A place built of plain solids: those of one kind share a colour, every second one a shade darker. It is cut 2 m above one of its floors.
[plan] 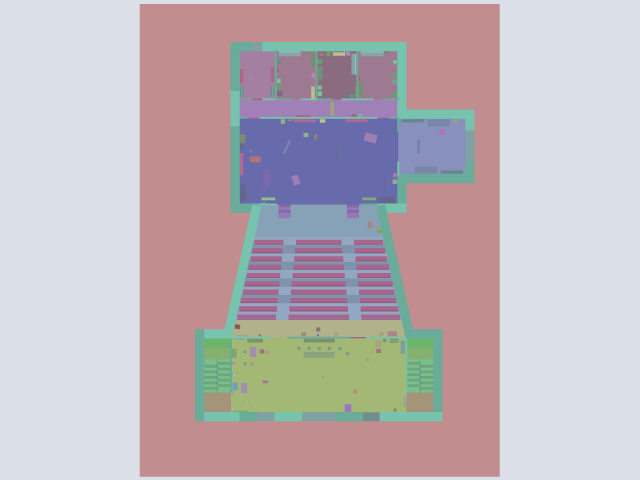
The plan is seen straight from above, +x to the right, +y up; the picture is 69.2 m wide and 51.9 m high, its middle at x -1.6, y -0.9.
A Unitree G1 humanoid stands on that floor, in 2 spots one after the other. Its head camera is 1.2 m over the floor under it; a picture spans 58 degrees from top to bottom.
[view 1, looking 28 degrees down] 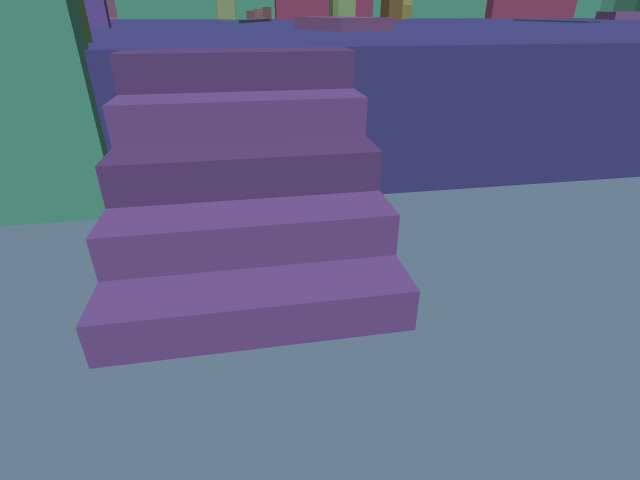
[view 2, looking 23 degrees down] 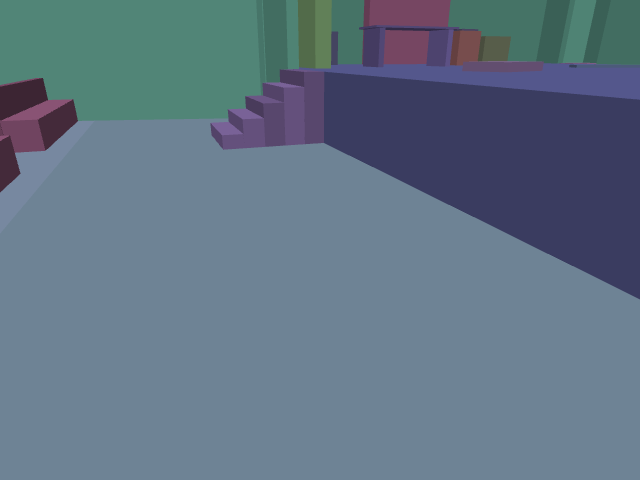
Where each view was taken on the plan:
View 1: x -5.44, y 0.10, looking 80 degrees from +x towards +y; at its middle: tread_stage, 1.90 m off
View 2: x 1.36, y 0.65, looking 160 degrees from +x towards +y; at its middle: floor_aud_front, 3.07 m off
